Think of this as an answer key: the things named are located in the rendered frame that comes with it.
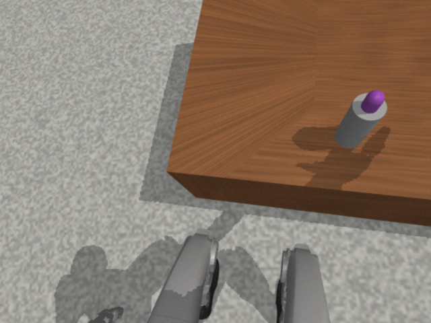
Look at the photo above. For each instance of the bottle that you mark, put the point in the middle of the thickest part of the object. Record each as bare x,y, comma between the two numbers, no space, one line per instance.
363,115

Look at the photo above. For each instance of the left robot hand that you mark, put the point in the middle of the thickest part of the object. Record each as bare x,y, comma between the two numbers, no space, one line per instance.
108,316

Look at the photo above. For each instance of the left robot foot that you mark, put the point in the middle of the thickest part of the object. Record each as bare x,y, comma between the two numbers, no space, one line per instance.
205,311

